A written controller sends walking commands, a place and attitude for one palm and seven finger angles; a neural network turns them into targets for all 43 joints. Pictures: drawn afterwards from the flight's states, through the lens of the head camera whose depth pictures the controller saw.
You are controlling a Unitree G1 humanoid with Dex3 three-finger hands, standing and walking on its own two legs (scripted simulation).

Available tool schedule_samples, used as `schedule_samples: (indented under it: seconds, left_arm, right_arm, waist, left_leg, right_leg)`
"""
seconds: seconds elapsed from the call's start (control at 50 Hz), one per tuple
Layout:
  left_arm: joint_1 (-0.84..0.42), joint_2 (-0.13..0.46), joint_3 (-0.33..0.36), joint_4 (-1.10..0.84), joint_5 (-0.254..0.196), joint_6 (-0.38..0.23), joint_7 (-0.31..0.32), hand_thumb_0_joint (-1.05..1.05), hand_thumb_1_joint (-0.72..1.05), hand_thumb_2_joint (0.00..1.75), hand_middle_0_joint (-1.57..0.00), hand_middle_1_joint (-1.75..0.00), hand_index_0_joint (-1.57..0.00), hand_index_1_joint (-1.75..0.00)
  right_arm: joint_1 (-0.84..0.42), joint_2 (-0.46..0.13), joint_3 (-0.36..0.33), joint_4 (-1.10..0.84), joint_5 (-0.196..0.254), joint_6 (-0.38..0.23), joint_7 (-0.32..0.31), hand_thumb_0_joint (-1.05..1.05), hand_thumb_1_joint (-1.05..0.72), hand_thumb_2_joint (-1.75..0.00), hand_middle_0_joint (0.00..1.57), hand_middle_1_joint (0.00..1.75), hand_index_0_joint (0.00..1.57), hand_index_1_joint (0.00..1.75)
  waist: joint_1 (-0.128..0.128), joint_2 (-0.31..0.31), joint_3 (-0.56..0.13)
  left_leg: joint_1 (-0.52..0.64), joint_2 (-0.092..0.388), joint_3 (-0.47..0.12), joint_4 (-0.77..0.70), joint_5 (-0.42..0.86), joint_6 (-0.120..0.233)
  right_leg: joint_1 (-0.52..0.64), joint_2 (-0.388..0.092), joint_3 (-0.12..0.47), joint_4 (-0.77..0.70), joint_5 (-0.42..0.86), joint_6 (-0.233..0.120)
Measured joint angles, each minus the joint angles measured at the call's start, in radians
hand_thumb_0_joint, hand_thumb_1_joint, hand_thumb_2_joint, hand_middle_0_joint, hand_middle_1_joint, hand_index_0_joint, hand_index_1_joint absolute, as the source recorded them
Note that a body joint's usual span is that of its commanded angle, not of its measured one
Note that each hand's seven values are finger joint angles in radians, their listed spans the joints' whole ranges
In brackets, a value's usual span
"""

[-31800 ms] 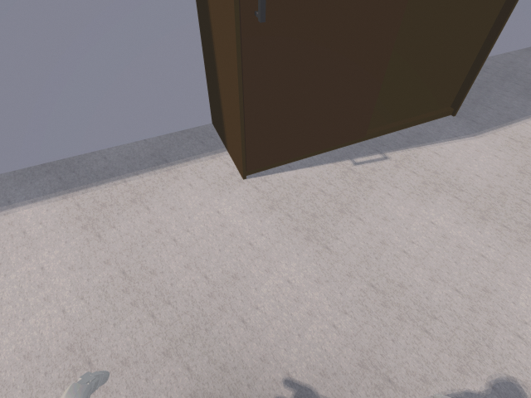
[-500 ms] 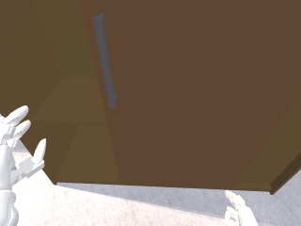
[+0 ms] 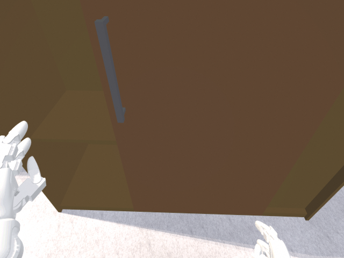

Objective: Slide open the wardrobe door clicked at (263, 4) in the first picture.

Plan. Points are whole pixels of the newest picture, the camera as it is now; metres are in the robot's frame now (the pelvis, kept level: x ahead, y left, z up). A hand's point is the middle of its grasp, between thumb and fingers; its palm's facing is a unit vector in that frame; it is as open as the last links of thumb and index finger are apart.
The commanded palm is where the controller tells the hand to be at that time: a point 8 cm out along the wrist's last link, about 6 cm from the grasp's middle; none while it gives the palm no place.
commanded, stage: step back with the hand held close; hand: left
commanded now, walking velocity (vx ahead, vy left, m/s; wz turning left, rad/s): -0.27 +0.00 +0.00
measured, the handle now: (114, 75) +0.53 +0.24 +0.18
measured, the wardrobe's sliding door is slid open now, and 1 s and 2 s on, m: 0.46 0.46 0.46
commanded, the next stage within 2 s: stop stepping back and stand still in 1.22 s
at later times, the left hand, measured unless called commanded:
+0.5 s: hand (49, 177) +0.20 +0.26 +0.16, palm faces +0.41 -0.76 -0.50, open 7.4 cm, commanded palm +0.14 +0.29 +0.17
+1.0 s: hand out of the picture +0.09 +0.31 +0.16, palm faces +0.45 -0.71 -0.54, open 7.4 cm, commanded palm +0.02 +0.33 +0.17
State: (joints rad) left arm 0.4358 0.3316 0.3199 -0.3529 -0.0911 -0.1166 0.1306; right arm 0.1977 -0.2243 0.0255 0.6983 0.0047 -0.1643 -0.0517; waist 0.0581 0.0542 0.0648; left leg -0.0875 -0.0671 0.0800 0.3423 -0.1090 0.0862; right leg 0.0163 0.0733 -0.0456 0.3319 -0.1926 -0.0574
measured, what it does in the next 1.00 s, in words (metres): walks backwards: left foot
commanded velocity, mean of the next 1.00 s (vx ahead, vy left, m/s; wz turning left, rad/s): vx -0.30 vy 0.00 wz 0.00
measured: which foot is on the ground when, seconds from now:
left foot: down 0.00-0.58, up 0.60-0.82, down 0.84-1.00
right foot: down 0.00-1.00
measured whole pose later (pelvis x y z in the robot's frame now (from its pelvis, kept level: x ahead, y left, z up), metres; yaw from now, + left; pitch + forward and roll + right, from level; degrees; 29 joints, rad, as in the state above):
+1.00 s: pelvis -0.10 +0.03 -0.02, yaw +2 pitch -1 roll +1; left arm 0.58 0.50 0.50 -0.57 -0.05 -0.18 0.17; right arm 0.17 -0.19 -0.01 0.59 0.02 -0.06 -0.11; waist 0.01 -0.05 0.07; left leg -0.36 0.02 0.02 0.61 -0.25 -0.02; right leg -0.44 -0.03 -0.04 0.57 -0.13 0.00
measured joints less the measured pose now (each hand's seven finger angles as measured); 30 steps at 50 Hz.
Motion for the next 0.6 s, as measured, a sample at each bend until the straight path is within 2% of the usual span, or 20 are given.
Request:
schedule_samples:
  seconds: [0.04,0.12,0.22,0.3,0.38,0.46,0.5,0.54,0.58,0.6]
  left_arm:
    - [0.007,0.005,0.008,-0.008,0.002,-0.002,-0.003,0.01,0.89,0.90,-0.21,-0.31,-0.21,-0.30]
    - [0.046,0.019,0.047,-0.040,0.017,-0.038,-0.003,0.01,0.89,0.90,-0.21,-0.30,-0.21,-0.30]
    - [0.079,0.025,0.039,-0.065,0.024,-0.059,0.001,0.01,0.89,0.90,-0.21,-0.30,-0.21,-0.30]
    - [0.101,0.044,0.037,-0.080,0.027,-0.052,-0.002,0.01,0.89,0.90,-0.21,-0.30,-0.21,-0.30]
    - [0.109,0.080,0.064,-0.094,0.024,-0.046,0.000,0.01,0.89,0.90,-0.22,-0.31,-0.22,-0.30]
    - [0.098,0.087,0.081,-0.096,0.027,-0.040,0.007,0.01,0.89,0.90,-0.22,-0.31,-0.22,-0.30]
    - [0.094,0.080,0.082,-0.096,0.029,-0.037,0.009,0.01,0.89,0.90,-0.22,-0.31,-0.22,-0.30]
    - [0.094,0.071,0.080,-0.098,0.031,-0.035,0.012,0.01,0.89,0.90,-0.22,-0.31,-0.22,-0.30]
    - [0.098,0.064,0.074,-0.103,0.030,-0.036,0.016,0.01,0.89,0.90,-0.21,-0.31,-0.22,-0.30]
    - [0.098,0.061,0.070,-0.106,0.028,-0.037,0.019,0.01,0.89,0.90,-0.21,-0.31,-0.22,-0.30]
  right_arm:
    - [0.005,-0.005,0.000,-0.006,0.002,0.007,-0.003,0.02,-0.90,-0.90,0.20,0.30,0.21,0.30]
    - [0.007,-0.015,-0.002,-0.042,0.002,0.037,-0.006,0.02,-0.90,-0.90,0.20,0.30,0.21,0.30]
    - [0.008,-0.026,-0.017,-0.062,0.007,0.065,-0.015,0.02,-0.90,-0.90,0.20,0.30,0.20,0.30]
    - [0.003,-0.031,-0.024,-0.080,0.009,0.088,-0.026,0.02,-0.90,-0.90,0.20,0.30,0.20,0.30]
    - [-0.009,-0.023,-0.025,-0.101,0.006,0.102,-0.029,0.02,-0.90,-0.90,0.20,0.30,0.20,0.30]
    - [-0.019,-0.018,-0.024,-0.114,0.002,0.103,-0.023,0.02,-0.90,-0.90,0.20,0.30,0.20,0.30]
    - [-0.023,-0.018,-0.023,-0.118,0.004,0.105,-0.019,0.02,-0.90,-0.90,0.20,0.30,0.20,0.30]
    - [-0.023,-0.018,-0.021,-0.121,0.006,0.109,-0.017,0.02,-0.90,-0.90,0.20,0.30,0.20,0.30]
    - [-0.021,-0.016,-0.022,-0.120,0.011,0.115,-0.014,0.02,-0.90,-0.90,0.20,0.30,0.21,0.30]
    - [-0.019,-0.012,-0.024,-0.116,0.014,0.118,-0.011,0.02,-0.90,-0.90,0.20,0.30,0.21,0.30]
  waist:
    - [-0.004,0.001,-0.008]
    - [-0.027,0.008,-0.043]
    - [-0.038,0.008,-0.057]
    - [-0.039,0.000,-0.057]
    - [-0.034,-0.018,-0.050]
    - [-0.028,-0.018,-0.041]
    - [-0.025,-0.012,-0.039]
    - [-0.024,-0.004,-0.040]
    - [-0.026,0.000,-0.044]
    - [-0.027,-0.005,-0.044]
  left_leg:
    - [-0.015,0.002,-0.001,0.008,-0.005,0.001]
    - [-0.118,0.019,-0.010,0.080,-0.034,-0.002]
    - [-0.185,0.019,-0.001,0.125,-0.054,0.016]
    - [-0.201,0.002,0.019,0.118,-0.052,0.027]
    - [-0.210,-0.014,0.037,0.105,-0.039,0.030]
    - [-0.223,-0.019,0.040,0.104,-0.026,0.029]
    - [-0.232,-0.016,0.037,0.108,-0.020,0.027]
    - [-0.248,-0.007,0.030,0.122,-0.018,0.022]
    - [-0.275,0.005,0.017,0.163,-0.052,-0.004]
    - [-0.294,0.008,0.005,0.207,-0.111,-0.024]
  right_leg:
    - [-0.011,0.003,-0.001,0.001,-0.002,-0.001]
    - [-0.090,0.018,-0.009,0.023,-0.008,-0.009]
    - [-0.169,0.015,-0.005,0.089,-0.041,-0.006]
    - [-0.218,-0.004,0.010,0.150,-0.070,0.004]
    - [-0.262,-0.023,0.024,0.209,-0.094,0.016]
    - [-0.289,-0.029,0.025,0.239,-0.101,0.025]
    - [-0.296,-0.027,0.021,0.241,-0.094,0.019]
    - [-0.300,-0.018,0.011,0.232,-0.079,-0.002]
    - [-0.303,-0.008,-0.002,0.220,-0.066,-0.015]
    - [-0.303,-0.006,-0.007,0.213,-0.060,-0.019]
